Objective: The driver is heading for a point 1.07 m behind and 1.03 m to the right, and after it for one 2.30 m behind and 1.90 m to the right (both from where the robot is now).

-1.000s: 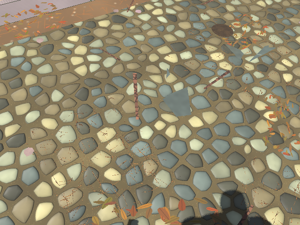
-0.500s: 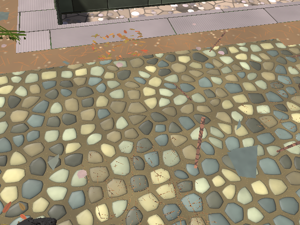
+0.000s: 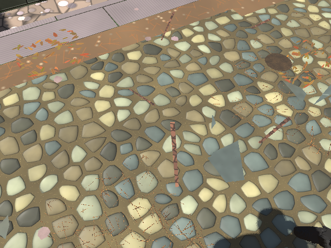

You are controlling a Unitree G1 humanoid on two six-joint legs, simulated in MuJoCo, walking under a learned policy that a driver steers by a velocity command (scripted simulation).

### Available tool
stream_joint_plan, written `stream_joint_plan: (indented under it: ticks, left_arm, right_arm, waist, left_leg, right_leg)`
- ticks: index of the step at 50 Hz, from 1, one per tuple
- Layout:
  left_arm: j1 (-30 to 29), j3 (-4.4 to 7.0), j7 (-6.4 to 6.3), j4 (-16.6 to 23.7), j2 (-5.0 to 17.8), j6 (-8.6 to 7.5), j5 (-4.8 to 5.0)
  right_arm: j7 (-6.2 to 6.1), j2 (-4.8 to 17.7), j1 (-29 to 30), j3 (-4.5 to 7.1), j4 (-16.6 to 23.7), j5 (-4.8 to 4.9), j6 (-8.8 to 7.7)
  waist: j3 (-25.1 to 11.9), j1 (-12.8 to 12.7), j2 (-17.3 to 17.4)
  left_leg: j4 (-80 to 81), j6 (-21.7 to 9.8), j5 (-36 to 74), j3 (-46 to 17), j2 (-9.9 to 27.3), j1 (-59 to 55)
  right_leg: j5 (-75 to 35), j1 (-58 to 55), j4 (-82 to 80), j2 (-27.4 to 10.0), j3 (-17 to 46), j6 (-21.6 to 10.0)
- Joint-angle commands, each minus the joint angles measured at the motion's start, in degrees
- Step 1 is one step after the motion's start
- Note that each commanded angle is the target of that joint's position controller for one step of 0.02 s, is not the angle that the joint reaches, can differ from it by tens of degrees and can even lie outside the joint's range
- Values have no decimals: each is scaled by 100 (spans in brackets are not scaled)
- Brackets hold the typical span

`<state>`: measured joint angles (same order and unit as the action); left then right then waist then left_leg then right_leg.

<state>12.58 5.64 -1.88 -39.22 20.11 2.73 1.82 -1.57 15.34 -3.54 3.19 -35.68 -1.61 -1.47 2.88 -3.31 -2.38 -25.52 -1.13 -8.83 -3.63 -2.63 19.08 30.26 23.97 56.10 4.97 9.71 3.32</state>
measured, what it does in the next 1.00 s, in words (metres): walks ahead, turning right: right foot, then left foot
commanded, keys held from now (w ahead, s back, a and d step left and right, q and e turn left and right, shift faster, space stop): e+shift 0.72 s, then w+e+shift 0.28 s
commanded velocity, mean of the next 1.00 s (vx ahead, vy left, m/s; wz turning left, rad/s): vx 0.13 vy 0.00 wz -0.96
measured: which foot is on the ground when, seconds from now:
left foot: down 0.00-0.36, up 0.38-0.76, down 0.78-1.00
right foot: up 0.00-0.32, down 0.34-0.78, up 0.80-1.00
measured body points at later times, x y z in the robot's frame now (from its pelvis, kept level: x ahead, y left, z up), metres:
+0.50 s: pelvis +0.04 -0.05 +0.00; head +0.09 -0.10 +0.44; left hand +0.32 +0.15 -0.07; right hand +0.07 -0.39 -0.11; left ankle +0.10 +0.11 -0.66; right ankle +0.02 -0.14 -0.74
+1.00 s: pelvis +0.14 -0.08 +0.01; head +0.16 -0.08 +0.46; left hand +0.48 -0.06 -0.07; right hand -0.06 -0.32 -0.08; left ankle +0.21 +0.02 -0.74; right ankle +0.03 -0.19 -0.62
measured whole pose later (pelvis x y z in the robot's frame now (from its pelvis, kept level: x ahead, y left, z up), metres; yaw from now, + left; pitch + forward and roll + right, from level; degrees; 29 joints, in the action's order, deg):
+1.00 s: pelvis +0.14 -0.08 +0.01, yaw -56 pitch +2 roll +0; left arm 13.4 4.4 0.0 -33.1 20.6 0.9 1.7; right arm -1.4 18.2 -18.2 4.4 -40.3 -0.4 -4.1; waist -2.1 3.2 -1.7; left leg -20.9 -0.9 -15.2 2.8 0.2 7.7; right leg 13.4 40.6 73.4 -3.5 2.4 2.2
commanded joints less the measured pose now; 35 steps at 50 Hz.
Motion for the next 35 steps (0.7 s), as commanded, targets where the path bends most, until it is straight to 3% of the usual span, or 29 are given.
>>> stream_joint_plan:
  ticks: [1, 4, 9, 14, 16, 17, 18, 19, 20, 21, 22, 23, 26, 29, 35]
  left_arm:
    - [508, 226, -1, 236, 736, 78, -3]
    - [76, 95, 72, 546, 375, 82, 6]
    - [-301, 8, 239, 825, 245, 65, -49]
    - [-397, 76, 370, 942, 371, 223, -28]
    - [-214, 145, 405, 925, 390, 269, -19]
    - [86, 230, 343, 830, 529, 260, -47]
    - [599, 460, 217, 787, 1221, 224, -50]
    - [432, 519, 179, 970, 1853, 120, -186]
    - [447, 433, 261, 1018, 1438, -57, -289]
    - [329, 353, 255, 921, 1287, -171, -257]
    - [43, 318, 194, 891, 1117, -198, -122]
    - [-255, 246, 135, 946, 952, -156, -27]
    - [-500, 200, 13, 1049, 906, -79, -117]
    - [-418, 238, -35, 1001, 987, -53, -51]
    - [-571, 261, 3, 1070, 1012, 13, -34]
  right_arm:
    - [-96, 649, 166, 183, 392, 23, -4]
    - [-149, 692, -50, 212, 255, -18, 21]
    - [-86, 989, -111, 344, 148, 28, 57]
    - [120, 1201, -77, 467, 56, 233, 7]
    - [158, 1165, -69, 484, -4, 341, -5]
    - [185, 1009, -328, 464, -136, 359, -9]
    - [207, 811, -506, 411, -105, 213, -19]
    - [190, 495, -257, 260, 341, -30, -33]
    - [125, 830, 219, 332, 348, -31, -15]
    - [83, 900, 372, 347, 379, 110, -12]
    - [24, 900, 244, 364, 287, 120, -14]
    - [-26, 982, 162, 387, 248, 75, 1]
    - [13, 860, -89, 353, 96, 73, -17]
    - [44, 673, 38, 261, 85, 127, -23]
    - [151, 801, 73, 287, 94, 180, -63]
  waist:
    - [-619, 91, 941]
    - [-534, 293, 1081]
    - [-768, 409, 932]
    - [-715, 364, 1056]
    - [-751, 175, 966]
    - [-814, 69, 643]
    - [-896, -48, -587]
    - [-1181, 174, -1979]
    - [-1548, -271, -989]
    - [-1223, -123, -735]
    - [-945, 95, -387]
    - [-803, 239, -399]
    - [-1009, 419, -412]
    - [-1056, 350, -428]
    - [-959, 287, -855]
  left_leg:
    - [674, -996, 1481, -1050, 1688, -1203]
    - [873, -1166, 1656, -408, 1620, -1219]
    - [839, -1266, 1904, 151, 1955, -1504]
    - [472, -939, 1861, 741, 2121, -1424]
    - [-115, -596, 1655, 1027, 2084, -1356]
    - [-769, -260, 1279, 1298, 1832, -981]
    - [-2313, 250, -208, 1658, 1264, 359]
    - [-3801, 665, -3108, 1128, 361, 2240]
    - [-4517, 605, -3025, 118, 333, 2403]
    - [-4532, 442, -2511, -70, 390, 2400]
    - [-4246, 384, -1997, -139, 483, 2416]
    - [-3946, 391, -1643, -163, 505, 2327]
    - [-3500, 530, -1076, -127, 190, 1634]
    - [-2525, 620, -888, -226, -45, 1379]
    - [-1211, 533, -847, -424, -262, 578]
  right_leg:
    - [-443, 1154, 1490, -649, -393, 356]
    - [-826, 1301, 1119, -868, -724, 446]
    - [-1151, 931, -31, -1129, -908, 334]
    - [-1240, 35, -1322, -974, -1347, -43]
    - [-1640, -560, -2264, -793, -1500, -301]
    - [-2252, -1249, -2793, -632, -1378, -518]
    - [-4459, -2502, -3216, -1357, -31, -989]
    - [-5633, -3230, -3198, -2625, 2315, -2241]
    - [-4906, -2982, -3469, -2654, 2225, -2488]
    - [-4276, -2640, -3580, -2347, 1764, -2206]
    - [-3730, -2392, -3591, -2003, 1416, -1882]
    - [-3683, -2130, -3576, -1859, 1218, -1705]
    - [-4255, -1682, -3444, -1515, 977, -1609]
    - [-4057, -1676, -3284, -1358, 1203, -1523]
    - [-3524, -1347, -3081, -1185, 2076, -1362]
